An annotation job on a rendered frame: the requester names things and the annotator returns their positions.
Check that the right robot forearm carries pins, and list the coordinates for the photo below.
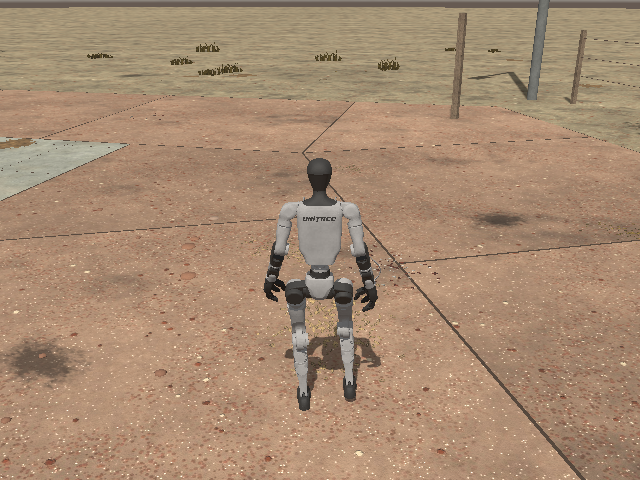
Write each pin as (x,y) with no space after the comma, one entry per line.
(365,269)

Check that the left robot hand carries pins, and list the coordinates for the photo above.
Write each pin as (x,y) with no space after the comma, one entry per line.
(268,286)

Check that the right robot upper arm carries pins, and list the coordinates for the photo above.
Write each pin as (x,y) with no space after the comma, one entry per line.
(351,212)

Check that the humanoid robot head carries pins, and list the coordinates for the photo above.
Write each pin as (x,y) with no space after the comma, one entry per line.
(319,172)

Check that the left robot forearm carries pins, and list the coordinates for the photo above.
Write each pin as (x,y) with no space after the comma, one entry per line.
(274,265)

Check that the right robot hand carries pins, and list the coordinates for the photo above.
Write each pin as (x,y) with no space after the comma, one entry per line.
(371,295)

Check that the left robot upper arm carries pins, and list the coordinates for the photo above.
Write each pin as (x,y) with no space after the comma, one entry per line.
(288,212)

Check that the robot right thigh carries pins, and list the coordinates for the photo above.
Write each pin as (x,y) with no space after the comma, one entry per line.
(343,295)

